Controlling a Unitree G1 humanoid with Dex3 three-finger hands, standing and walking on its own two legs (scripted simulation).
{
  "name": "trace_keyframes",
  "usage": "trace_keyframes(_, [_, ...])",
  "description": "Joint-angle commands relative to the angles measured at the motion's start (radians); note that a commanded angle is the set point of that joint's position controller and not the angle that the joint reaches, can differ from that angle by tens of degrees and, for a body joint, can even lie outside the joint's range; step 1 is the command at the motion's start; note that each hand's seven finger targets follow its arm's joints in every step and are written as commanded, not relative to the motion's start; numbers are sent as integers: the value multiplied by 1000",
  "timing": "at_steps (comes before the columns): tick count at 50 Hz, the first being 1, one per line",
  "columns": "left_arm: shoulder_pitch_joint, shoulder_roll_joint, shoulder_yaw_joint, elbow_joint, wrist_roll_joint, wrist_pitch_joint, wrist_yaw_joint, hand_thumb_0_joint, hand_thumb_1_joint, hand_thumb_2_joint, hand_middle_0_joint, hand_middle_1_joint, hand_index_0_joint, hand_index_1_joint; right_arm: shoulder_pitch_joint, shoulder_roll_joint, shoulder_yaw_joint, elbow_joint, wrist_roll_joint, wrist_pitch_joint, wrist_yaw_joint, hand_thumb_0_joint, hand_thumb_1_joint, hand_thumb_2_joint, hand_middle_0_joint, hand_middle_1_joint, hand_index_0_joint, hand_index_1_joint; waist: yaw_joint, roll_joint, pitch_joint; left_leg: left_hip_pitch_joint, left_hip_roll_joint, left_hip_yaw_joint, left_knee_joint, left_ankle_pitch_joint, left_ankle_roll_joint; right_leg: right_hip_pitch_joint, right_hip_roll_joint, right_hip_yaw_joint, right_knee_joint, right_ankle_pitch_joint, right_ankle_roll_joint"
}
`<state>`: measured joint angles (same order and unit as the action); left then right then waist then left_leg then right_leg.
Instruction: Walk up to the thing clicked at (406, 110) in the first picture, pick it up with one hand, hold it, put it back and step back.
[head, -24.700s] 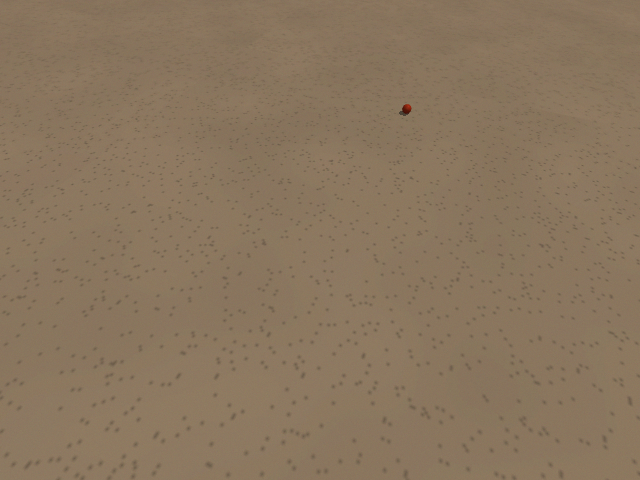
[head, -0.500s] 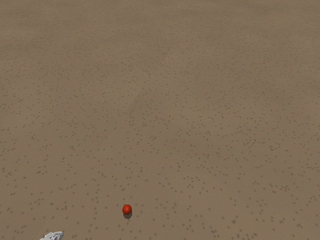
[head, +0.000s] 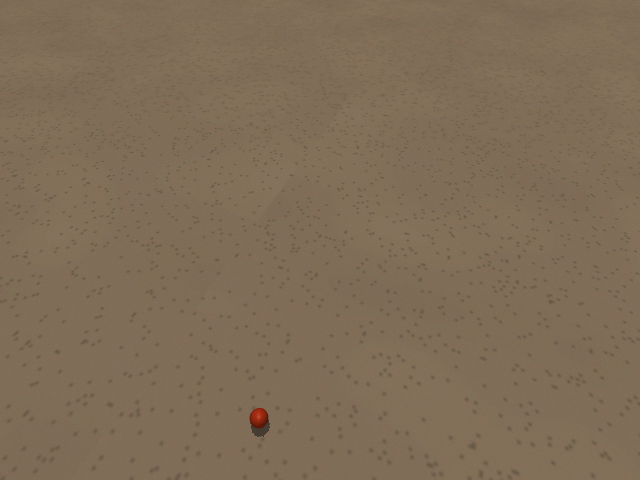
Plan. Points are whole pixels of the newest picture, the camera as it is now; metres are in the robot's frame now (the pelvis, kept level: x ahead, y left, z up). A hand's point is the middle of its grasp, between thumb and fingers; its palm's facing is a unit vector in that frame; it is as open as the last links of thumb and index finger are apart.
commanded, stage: walk up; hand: left
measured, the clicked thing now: (259, 417) +0.42 +0.18 -0.75
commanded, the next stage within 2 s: stand in 0.18 s
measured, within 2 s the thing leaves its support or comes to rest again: neither
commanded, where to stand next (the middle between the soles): +0.05 +0.00 m, yaw +0 degrees
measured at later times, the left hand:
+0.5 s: hand out of the picture +0.09 +0.25 -0.16, palm faces -0.03 -0.94 -0.34, open 7.4 cm
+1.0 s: hand out of the picture +0.07 +0.25 -0.16, palm faces -0.04 -0.94 -0.35, open 7.4 cm
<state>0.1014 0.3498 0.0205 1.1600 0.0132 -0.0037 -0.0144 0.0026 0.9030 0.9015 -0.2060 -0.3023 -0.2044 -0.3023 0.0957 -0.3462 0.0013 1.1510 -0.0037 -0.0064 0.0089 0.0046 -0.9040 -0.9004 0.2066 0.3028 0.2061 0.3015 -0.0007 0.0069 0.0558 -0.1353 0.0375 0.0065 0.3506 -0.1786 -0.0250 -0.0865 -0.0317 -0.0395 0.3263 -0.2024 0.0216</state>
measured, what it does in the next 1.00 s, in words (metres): stands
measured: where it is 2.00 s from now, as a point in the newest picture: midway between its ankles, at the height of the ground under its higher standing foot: outside the picture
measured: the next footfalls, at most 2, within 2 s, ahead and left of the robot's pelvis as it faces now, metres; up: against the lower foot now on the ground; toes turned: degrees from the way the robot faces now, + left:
none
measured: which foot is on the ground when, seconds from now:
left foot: down 0.00-1.00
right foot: down 0.00-1.00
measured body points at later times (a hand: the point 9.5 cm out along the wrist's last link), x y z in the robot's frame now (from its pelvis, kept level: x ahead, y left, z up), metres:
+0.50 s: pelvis +0.00 +0.00 +0.00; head +0.02 +0.00 +0.45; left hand +0.09 +0.30 -0.13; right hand +0.09 -0.30 -0.13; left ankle +0.01 +0.14 -0.75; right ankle -0.01 -0.13 -0.75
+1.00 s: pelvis +0.00 -0.01 +0.00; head +0.01 -0.01 +0.45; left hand +0.08 +0.30 -0.13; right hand +0.07 -0.31 -0.13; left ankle +0.01 +0.14 -0.75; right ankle -0.01 -0.13 -0.75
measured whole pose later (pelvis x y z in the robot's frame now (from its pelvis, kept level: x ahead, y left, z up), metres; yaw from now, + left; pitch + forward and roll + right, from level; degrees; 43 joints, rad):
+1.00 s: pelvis +0.00 -0.01 +0.00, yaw +0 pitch -2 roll +0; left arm 0.11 0.35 0.00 1.13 0.01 -0.01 -0.01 0.00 0.90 0.90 -0.21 -0.30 -0.20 -0.30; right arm 0.10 -0.35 0.00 1.14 -0.01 0.00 0.01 0.00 -0.90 -0.90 0.21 0.30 0.21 0.30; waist -0.01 0.00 0.06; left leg -0.12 0.05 0.01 0.32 -0.16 -0.04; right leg -0.09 -0.02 -0.04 0.31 -0.20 0.01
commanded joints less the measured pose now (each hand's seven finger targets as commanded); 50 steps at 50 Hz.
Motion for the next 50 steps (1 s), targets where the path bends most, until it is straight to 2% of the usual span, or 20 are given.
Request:
trace_keyframes(1, [-55, 214, 36, -66, -4, -26, 16, 0, 900, 900, -200, -300, -200, -300, -42, -225, -44, -58, -3, -27, -14, 0, -900, -900, 200, 300, 200, 300, -2, -3, -104, 43, 87, -74, -51, 156, 45, 0, -90, 73, -52, 119, -36])
trace_keyframes(5, [-56, 210, 35, -68, -7, -24, 17, 0, 900, 900, -200, -300, -200, -300, -43, -218, -41, -61, -1, -27, -15, 0, -900, -900, 200, 300, 200, 300, 2, 3, -80, 28, 85, -79, -59, 183, 39, -1, -91, 69, -47, 137, -33])
trace_keyframes(8, [-50, 213, 36, -69, -2, -24, 18, 0, 900, 900, -200, -300, -200, -300, -47, -217, -43, -67, -2, -26, -15, 0, -900, -900, 200, 300, 200, 300, 1, -8, -100, 41, 87, -73, -45, 194, 47, 8, -92, 65, -46, 157, -31])
trace_keyframes(9, [-50, 218, 30, -71, -4, -27, 22, 0, 900, 900, -200, -300, -200, -300, -60, -208, -41, -70, -5, -24, -17, 0, -900, -900, 200, 300, 200, 300, 1, -29, -87, 45, 108, -81, -49, 270, 39, 2, -110, 74, -40, 231, -34])
trace_keyframes(11, [-50, 212, 27, -71, -10, -29, 22, 0, 900, 900, -200, -300, -200, -300, -47, -215, -39, -65, -4, -26, -17, 0, -900, -900, 200, 300, 200, 300, -2, -8, -79, 37, 101, -76, -60, 260, 29, 7, -109, 77, -46, 218, -30])
trace_keyframes(12, [-50, 209, 24, -72, -11, -28, 22, 0, 900, 900, -200, -300, -200, -300, -50, -219, -38, -65, -4, -25, -18, 0, -900, -900, 200, 300, 200, 300, -1, 6, -77, 30, 99, -72, -63, 226, 29, 8, -111, 80, -56, 191, -29])
trace_keyframes(18, [-53, 215, 21, -77, -7, -27, 22, 0, 900, 900, -200, -300, -200, -300, -57, -219, -40, -66, -3, -22, -15, 0, -900, -900, 200, 300, 200, 300, -3, 9, -110, 44, 102, -71, -68, 209, 30, 20, -111, 79, -59, 170, -34])
trace_keyframes(22, [-48, 211, 18, -77, -6, -30, 20, 0, 900, 900, -200, -300, -200, -300, -62, -217, -37, -67, -1, -25, -14, 0, -900, -900, 200, 300, 200, 300, -1, 11, -121, 70, 108, -69, -60, 259, 34, 16, -113, 78, -51, 216, -34])
trace_keyframes(27, [-54, 213, 18, -77, -6, -27, 20, 0, 900, 900, -200, -300, -200, -300, -65, -218, -36, -67, -3, -22, -13, 0, -900, -900, 200, 300, 200, 300, -2, 5, -93, 53, 102, -67, -73, 171, 30, -7, -112, 87, -70, 138, -33])
trace_keyframes(29, [-55, 219, 20, -81, -6, -26, 20, 0, 900, 900, -200, -300, -200, -300, -55, -218, -37, -66, -5, -23, -14, 0, -900, -900, 200, 300, 200, 300, -2, 0, -105, 52, 103, -68, -73, 189, 30, 1, -111, 84, -62, 150, -38])
trace_keyframes(35, [-44, 219, 18, -79, -6, -29, 20, 0, 900, 900, -200, -300, -200, -300, -45, -216, -36, -63, -4, -21, -11, 0, -900, -900, 200, 300, 200, 300, -4, -11, -88, 41, 99, -70, -75, 153, 31, -10, -112, 87, -76, 131, -34])
trace_keyframes(44, [-30, 222, 18, -81, -6, -30, 21, 0, 900, 900, -200, -300, -200, -300, -37, -214, -35, -65, -4, -22, -12, 0, -900, -900, 200, 300, 200, 300, -1, -13, -98, 58, 105, -70, -64, 204, 32, -2, -112, 84, -64, 186, -36])
trace_keyframes(50, [-31, 223, 18, -83, -7, -28, 22, 0, 900, 900, -200, -300, -200, -300, -29, -215, -37, -67, -6, -19, -13, 0, -900, -900, 200, 300, 200, 300, -3, 0, -78, 33, 101, -68, -70, 168, 28, -6, -110, 86, -70, 146, -38])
